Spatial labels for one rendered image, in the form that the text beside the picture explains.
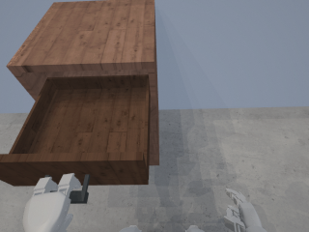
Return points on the handle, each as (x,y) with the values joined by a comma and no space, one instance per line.
(78,196)

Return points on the right robot hand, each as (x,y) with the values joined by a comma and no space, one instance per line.
(245,216)

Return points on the left robot hand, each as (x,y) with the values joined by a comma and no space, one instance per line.
(47,211)

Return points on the right robot shin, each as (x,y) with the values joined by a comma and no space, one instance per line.
(193,226)

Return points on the cabinet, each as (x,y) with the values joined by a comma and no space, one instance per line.
(93,38)

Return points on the drawer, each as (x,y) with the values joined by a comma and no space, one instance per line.
(86,125)

